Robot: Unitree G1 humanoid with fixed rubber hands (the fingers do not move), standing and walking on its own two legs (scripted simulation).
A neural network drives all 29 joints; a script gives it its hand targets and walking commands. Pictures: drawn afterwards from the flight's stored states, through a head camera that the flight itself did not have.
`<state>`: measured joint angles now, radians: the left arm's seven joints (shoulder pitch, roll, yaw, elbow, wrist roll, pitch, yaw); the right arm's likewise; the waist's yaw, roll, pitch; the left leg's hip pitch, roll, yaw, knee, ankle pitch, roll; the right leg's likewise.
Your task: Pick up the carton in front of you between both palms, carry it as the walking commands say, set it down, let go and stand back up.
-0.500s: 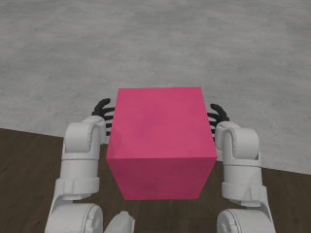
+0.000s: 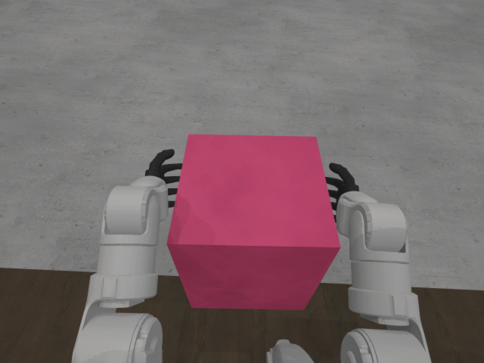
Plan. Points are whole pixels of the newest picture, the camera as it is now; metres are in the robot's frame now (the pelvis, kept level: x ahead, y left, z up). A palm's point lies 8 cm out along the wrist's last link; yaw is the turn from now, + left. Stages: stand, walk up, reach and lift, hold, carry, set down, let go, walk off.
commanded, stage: carry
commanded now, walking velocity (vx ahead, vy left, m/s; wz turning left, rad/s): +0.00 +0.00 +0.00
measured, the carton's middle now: (249, 227) +0.34 -0.02 +0.01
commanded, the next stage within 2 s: none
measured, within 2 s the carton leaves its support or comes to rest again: neither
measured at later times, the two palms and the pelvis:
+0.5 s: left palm (160, 134) +0.48 +0.14 +0.09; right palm (324, 132) +0.50 -0.16 +0.09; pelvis +0.14 -0.03 -0.02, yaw +2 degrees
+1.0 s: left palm (153, 137) +0.45 +0.15 +0.11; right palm (329, 143) +0.46 -0.15 +0.11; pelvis +0.12 -0.01 -0.02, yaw +2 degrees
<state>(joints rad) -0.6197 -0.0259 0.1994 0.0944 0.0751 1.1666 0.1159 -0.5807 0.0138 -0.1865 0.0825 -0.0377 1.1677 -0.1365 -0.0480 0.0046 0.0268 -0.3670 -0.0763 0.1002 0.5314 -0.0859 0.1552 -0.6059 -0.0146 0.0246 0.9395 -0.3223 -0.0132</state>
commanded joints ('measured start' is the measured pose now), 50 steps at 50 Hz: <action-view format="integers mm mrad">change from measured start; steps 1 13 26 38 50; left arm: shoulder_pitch -566 -522 -642 -670 -659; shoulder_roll -1110 -941 -1069 -1092 -1064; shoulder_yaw -664 -637 -672 -630 -570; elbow -121 -46 -109 -2 49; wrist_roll -373 -341 -455 -433 -390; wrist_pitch -38 7 11 1 11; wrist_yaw -184 -223 -239 -245 -231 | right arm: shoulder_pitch -756 -700 -684 -755 -780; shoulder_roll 1138 1028 1066 1072 1073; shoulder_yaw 689 684 625 612 582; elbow -194 -89 -88 -50 -3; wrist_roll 476 414 366 378 393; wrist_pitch -37 -5 -5 -12 -4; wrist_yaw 266 255 218 238 245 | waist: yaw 1 74 67 50 46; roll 126 -231 -10 -3 -7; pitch -592 -587 -618 -541 -455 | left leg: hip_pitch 486 -134 210 163 91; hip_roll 248 57 161 200 193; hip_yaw -190 -133 -167 -194 -211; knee -13 385 122 89 -20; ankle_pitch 1005 -445 290 254 -20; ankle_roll -16 -142 -82 -56 -55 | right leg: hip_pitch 28 825 543 484 442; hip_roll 44 -355 -144 -143 -137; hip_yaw -73 236 50 52 70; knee -69 -316 -371 -403 -509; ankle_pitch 146 1681 1049 867 461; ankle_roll -5 -261 -133 -124 -93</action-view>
